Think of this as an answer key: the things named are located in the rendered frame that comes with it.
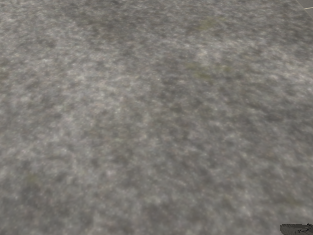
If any right robot hand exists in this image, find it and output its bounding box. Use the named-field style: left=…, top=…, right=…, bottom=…
left=280, top=223, right=313, bottom=235

